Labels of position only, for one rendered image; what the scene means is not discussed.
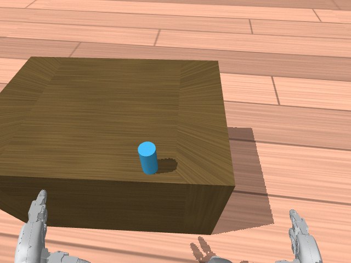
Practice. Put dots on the right robot hand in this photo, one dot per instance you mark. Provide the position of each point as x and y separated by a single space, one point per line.
304 246

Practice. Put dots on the left robot hand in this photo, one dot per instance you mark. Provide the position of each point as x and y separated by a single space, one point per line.
31 242

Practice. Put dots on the can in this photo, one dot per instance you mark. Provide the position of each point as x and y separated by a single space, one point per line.
148 157

